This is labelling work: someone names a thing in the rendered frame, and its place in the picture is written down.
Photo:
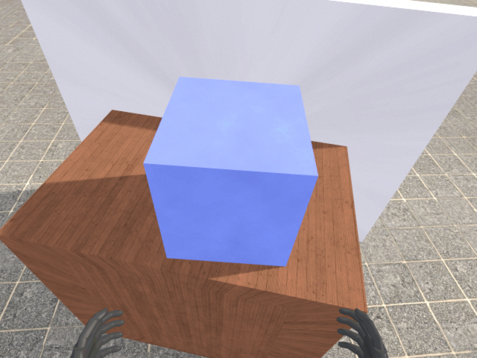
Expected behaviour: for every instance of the pedestal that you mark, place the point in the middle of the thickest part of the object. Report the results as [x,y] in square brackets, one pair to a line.
[90,234]

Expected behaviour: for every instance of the carton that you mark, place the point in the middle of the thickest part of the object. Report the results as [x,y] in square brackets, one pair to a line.
[231,171]

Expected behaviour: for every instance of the robot right hand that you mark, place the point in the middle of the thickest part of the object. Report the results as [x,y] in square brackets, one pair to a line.
[368,338]

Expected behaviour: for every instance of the robot left hand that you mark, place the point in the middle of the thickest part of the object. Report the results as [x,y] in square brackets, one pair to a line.
[90,340]

